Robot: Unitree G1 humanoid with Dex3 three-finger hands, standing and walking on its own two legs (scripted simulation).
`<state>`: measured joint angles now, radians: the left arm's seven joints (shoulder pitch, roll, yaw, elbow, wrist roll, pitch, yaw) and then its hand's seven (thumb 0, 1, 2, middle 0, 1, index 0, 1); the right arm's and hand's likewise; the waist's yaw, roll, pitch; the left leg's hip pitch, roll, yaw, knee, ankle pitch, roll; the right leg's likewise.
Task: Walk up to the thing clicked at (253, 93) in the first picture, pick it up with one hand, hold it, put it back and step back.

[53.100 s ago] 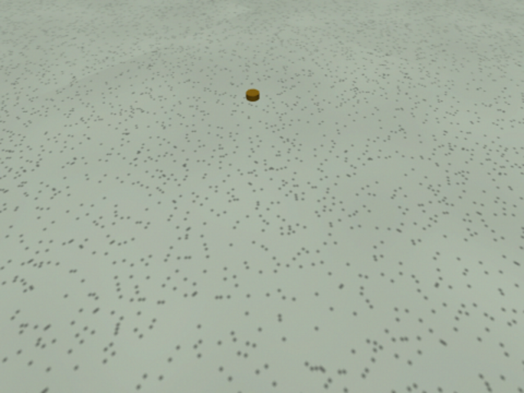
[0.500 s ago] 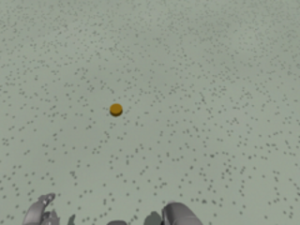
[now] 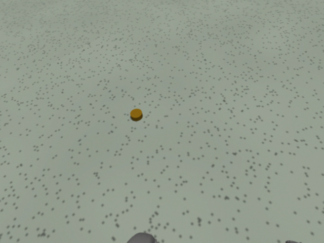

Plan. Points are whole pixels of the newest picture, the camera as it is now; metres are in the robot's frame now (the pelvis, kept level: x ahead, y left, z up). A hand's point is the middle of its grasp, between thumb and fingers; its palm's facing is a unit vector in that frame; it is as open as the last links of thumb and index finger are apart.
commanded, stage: step back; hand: left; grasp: from above
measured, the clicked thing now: (136, 114) +1.09 +0.30 -0.74
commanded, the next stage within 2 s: stand in 0.98 s
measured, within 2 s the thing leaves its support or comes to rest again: neither
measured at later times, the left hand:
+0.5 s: hand out of the picture +0.02 +0.25 -0.14, palm faces +0.08 -0.92 -0.38, open 7.4 cm
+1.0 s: hand out of the picture +0.10 +0.28 -0.15, palm faces +0.04 -0.93 -0.36, open 7.4 cm
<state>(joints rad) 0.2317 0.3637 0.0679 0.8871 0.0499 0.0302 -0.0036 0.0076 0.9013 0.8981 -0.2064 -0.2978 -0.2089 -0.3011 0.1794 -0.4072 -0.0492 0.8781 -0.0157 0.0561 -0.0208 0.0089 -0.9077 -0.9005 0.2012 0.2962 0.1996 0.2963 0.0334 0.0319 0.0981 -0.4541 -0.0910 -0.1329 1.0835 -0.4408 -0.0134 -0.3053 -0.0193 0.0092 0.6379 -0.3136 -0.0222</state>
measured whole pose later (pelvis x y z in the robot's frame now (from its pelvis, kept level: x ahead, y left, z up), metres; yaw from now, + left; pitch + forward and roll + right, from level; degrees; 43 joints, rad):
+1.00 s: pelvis +0.03 +0.01 +0.00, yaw +3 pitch -2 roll -1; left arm 0.12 0.39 0.02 1.03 0.00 -0.02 0.00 0.00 0.91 0.90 -0.20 -0.30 -0.20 -0.30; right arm 0.05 -0.31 -0.01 1.03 -0.02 0.00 0.00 0.01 -0.91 -0.90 0.20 0.30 0.20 0.30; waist 0.02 -0.01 0.09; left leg -0.30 0.05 0.03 0.59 -0.27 -0.01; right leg -0.21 -0.02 0.00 0.57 -0.33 0.02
